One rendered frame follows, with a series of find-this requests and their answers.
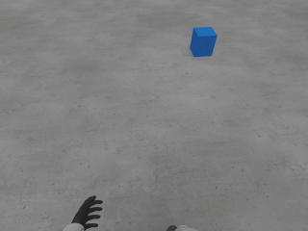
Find left robot hand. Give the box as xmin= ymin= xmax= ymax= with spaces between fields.
xmin=71 ymin=195 xmax=103 ymax=230

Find carton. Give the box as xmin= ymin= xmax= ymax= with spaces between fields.
xmin=190 ymin=27 xmax=218 ymax=57

